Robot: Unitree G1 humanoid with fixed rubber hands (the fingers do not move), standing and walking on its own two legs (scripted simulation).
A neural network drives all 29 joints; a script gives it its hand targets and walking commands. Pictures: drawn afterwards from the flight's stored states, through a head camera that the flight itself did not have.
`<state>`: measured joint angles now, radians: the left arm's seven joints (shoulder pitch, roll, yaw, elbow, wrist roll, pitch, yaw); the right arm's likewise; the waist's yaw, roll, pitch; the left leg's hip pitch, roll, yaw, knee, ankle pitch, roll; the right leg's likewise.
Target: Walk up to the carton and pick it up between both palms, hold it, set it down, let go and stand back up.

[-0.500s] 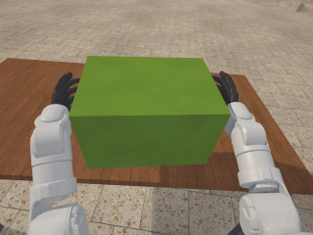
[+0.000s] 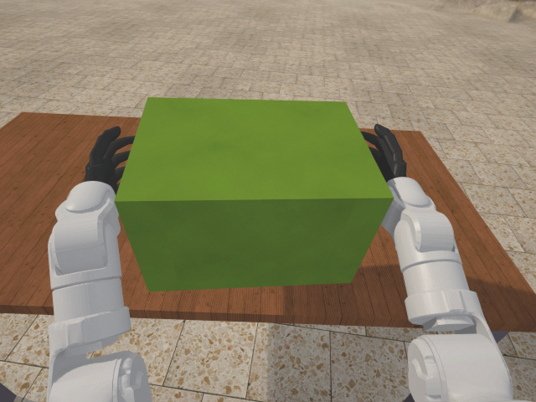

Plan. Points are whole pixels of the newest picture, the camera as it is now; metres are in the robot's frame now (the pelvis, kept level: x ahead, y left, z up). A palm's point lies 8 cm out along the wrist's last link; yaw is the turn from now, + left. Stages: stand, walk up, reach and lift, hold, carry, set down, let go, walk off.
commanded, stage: hold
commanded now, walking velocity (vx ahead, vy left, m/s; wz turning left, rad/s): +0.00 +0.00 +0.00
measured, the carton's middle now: (251, 192) +0.38 +0.01 +0.17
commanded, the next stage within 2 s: none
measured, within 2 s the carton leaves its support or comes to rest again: neither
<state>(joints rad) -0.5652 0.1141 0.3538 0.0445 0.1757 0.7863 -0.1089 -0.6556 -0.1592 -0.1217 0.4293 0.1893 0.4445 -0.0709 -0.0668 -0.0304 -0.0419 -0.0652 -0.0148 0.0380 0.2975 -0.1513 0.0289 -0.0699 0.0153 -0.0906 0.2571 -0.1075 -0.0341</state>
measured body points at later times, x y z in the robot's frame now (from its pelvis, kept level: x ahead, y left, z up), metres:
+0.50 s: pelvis +0.00 +0.00 +0.00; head -0.04 +0.02 +0.45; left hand +0.37 +0.20 +0.20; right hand +0.38 -0.19 +0.21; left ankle +0.01 +0.10 -0.75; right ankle +0.03 -0.09 -0.75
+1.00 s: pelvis +0.00 +0.00 +0.00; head -0.04 +0.03 +0.45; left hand +0.37 +0.21 +0.19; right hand +0.38 -0.19 +0.20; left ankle +0.01 +0.10 -0.75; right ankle +0.03 -0.09 -0.75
